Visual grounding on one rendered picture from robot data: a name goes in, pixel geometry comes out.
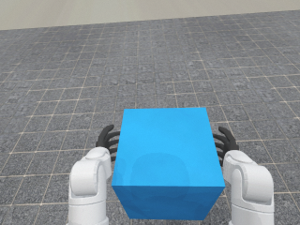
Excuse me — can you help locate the robot left hand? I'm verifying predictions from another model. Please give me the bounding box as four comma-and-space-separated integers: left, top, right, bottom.
96, 124, 121, 162

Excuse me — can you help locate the robot right hand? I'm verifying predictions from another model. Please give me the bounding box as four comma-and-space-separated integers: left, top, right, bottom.
212, 126, 239, 167

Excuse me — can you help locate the robot right forearm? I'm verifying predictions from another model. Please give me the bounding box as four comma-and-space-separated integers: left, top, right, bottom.
222, 150, 275, 225

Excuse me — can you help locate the carton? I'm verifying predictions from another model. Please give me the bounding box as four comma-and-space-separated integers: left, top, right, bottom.
112, 107, 226, 220

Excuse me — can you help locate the robot left forearm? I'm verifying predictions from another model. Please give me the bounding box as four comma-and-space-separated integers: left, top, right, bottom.
67, 146, 112, 225

